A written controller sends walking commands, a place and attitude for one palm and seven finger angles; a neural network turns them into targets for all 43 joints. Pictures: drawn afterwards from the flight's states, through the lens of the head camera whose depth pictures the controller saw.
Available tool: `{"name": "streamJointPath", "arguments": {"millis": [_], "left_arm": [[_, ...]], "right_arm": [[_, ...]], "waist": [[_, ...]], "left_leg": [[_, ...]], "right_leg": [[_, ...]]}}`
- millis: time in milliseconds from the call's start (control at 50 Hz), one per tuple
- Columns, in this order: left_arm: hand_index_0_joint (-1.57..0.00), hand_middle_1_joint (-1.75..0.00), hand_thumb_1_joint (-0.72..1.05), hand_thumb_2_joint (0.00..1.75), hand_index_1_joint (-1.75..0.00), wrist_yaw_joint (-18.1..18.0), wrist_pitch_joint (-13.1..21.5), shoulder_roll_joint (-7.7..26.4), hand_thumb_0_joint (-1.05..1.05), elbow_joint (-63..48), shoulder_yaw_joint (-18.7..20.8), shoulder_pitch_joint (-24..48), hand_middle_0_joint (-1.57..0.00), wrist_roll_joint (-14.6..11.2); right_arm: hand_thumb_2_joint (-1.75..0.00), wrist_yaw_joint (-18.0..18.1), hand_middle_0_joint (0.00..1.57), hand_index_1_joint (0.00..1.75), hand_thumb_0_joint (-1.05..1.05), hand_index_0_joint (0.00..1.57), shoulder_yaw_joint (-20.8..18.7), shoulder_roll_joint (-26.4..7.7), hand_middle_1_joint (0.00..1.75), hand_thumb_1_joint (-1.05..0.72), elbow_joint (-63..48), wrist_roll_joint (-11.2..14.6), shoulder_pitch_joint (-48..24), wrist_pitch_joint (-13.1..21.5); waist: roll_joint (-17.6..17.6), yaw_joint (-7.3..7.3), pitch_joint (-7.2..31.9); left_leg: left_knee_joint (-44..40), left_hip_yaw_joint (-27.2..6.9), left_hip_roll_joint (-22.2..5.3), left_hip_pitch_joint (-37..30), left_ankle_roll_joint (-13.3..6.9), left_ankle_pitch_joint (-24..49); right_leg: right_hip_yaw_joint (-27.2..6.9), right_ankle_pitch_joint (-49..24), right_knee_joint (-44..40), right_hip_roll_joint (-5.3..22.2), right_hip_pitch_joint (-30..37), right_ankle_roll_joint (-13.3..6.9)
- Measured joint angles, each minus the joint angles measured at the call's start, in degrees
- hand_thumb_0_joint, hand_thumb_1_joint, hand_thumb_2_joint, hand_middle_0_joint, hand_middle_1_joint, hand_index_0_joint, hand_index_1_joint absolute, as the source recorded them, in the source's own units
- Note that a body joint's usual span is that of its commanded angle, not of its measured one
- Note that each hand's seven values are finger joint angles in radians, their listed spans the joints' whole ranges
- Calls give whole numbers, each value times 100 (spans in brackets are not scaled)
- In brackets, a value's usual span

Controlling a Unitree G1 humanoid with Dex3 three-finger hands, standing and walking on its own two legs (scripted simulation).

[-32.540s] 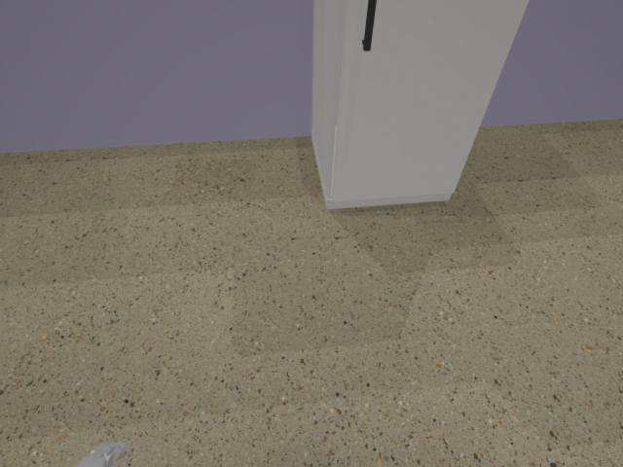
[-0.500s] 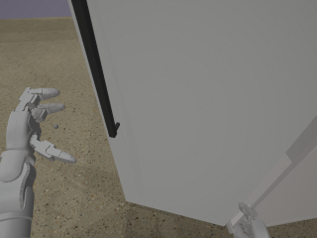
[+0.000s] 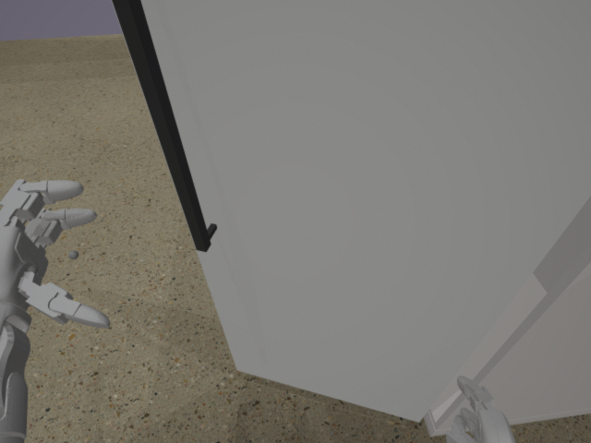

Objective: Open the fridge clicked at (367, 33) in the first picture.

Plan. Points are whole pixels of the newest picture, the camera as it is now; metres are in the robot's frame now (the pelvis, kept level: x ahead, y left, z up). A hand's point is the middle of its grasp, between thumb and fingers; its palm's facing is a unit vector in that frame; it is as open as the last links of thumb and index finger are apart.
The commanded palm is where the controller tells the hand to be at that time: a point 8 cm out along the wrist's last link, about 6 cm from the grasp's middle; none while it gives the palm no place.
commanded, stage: slip the hand off the handle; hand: left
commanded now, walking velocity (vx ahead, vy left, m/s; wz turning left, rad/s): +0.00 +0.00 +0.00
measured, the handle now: (177, 133) +0.43 +0.21 +0.22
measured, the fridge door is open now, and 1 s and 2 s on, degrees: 67 67 67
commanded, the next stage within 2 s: draw the hand back to the body in 0.02 s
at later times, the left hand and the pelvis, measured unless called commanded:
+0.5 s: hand (68, 263) +0.24 +0.28 +0.17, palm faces +0.16 -0.99 -0.03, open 14.7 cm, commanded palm +0.21 +0.33 +0.18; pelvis +0.01 +0.02 +0.01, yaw -1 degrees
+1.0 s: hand (43, 283) +0.22 +0.30 +0.17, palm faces +0.50 -0.81 -0.31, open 12.3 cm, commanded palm +0.17 +0.33 +0.18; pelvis +0.01 +0.03 +0.02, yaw -1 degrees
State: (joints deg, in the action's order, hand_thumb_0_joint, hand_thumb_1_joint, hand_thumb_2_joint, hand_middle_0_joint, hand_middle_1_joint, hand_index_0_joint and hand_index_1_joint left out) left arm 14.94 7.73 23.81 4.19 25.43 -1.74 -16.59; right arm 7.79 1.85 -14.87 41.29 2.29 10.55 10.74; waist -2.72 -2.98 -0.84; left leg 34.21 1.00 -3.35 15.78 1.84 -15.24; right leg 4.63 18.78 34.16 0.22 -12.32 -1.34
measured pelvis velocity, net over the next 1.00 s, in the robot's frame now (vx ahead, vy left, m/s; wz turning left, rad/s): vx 0.01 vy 0.03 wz -0.02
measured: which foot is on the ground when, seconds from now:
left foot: down 0.00-1.00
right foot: down 0.00-1.00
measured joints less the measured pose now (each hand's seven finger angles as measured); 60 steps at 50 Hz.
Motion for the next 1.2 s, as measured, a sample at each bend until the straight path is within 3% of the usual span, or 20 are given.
{"name": "streamJointPath", "arguments": {"millis": [160,180,240,280,320,400,480,620,660,760,860,1000,1200], "left_arm": [[-25,-115,-56,20,-115,125,55,-35,-1,120,-48,115,-25,-58],[-25,-115,-56,20,-115,197,-80,-36,-1,158,-33,143,-25,-201],[-25,-115,-56,20,-115,427,-1031,-38,-1,138,16,208,-25,-527],[-25,-115,-56,20,-115,462,-1579,-2,-1,-56,-10,107,-25,-528],[-25,-115,-56,20,-115,375,-1868,17,-1,-400,-69,-107,-25,-449],[-25,-115,-55,20,-115,174,-1927,-113,-1,-1098,-113,-546,-25,-506],[-25,-115,-55,20,-115,119,-1985,-223,-1,-1381,-65,-708,-25,-586],[-25,-114,-54,20,-114,-35,-2322,-318,-1,-1514,-227,-686,-25,-290],[-24,-113,-52,21,-113,-23,-2275,-330,-1,-1635,-293,-711,-25,-266],[-24,-107,-42,26,-107,-1377,-1395,-317,-1,-2020,-468,-1147,-25,550],[-24,-98,-27,34,-98,-2044,-904,-462,-1,-2107,-514,-1574,-24,957],[-23,-84,-3,45,-84,-2346,-552,-556,0,-2073,-685,-1709,-24,1213],[-22,-63,33,63,-63,-2282,-293,-386,0,-2325,-600,-2255,-23,1228]], "right_arm": [[-90,27,20,30,2,21,-76,-65,30,-90,28,13,102,63],[-90,37,20,30,2,21,-68,-66,30,-90,35,54,113,67],[-90,115,20,30,2,21,-39,-79,30,-90,4,204,186,53],[-90,148,20,30,2,21,-19,-92,30,-90,-89,253,230,69],[-90,142,20,30,2,21,-9,-95,30,-90,-214,253,230,118],[-90,75,20,30,2,20,17,-64,30,-90,-391,208,152,232],[-90,38,20,30,2,21,78,4,30,-90,-408,190,47,232],[-90,76,20,30,2,21,189,46,30,-90,-430,165,-178,184],[-90,94,20,30,2,21,222,73,30,-90,-427,145,-219,192],[-90,-85,20,30,2,21,211,193,30,-90,-361,-178,-305,281],[-90,-185,20,30,1,21,116,233,30,-90,-208,-269,-122,160],[-90,-179,20,30,2,21,-1,174,30,-90,108,-312,88,37],[-90,-237,20,30,2,21,-188,150,30,-90,18,-305,56,-95]], "waist": [[-23,75,24],[-18,80,31],[-29,72,82],[-50,77,158],[-75,91,208],[-96,73,254],[-21,-43,294],[15,-217,84],[16,-234,34],[-15,-136,-119],[-45,-173,-219],[-75,-157,-288],[-65,-3,-177]], "left_leg": [[120,44,19,151,-23,-58],[116,53,22,141,-28,-63],[12,71,36,-8,-48,-57],[-60,91,47,-102,-73,-57],[-114,122,60,-184,-97,-64],[-215,165,93,-317,-137,-57],[-305,152,125,-414,-159,-20],[-411,61,159,-543,-179,86],[-460,47,166,-574,-182,128],[-620,75,141,-641,-173,234],[-825,158,138,-789,-186,318],[-1028,208,174,-1037,-202,362],[-1129,312,112,-1229,-160,314]], "right_leg": [[-49,62,155,28,-182,24],[-58,64,150,31,-174,29],[-74,33,10,39,-12,57],[-91,4,-99,46,92,80],[-119,-17,-179,57,175,102],[-156,-62,-318,86,315,144],[-139,-102,-430,111,434,169],[-43,-226,-629,129,646,179],[-29,-268,-685,133,686,180],[-56,-414,-892,100,755,177],[-133,-515,-1071,94,860,188],[-177,-534,-1204,124,1059,203],[-281,-513,-1287,64,1193,175]]}}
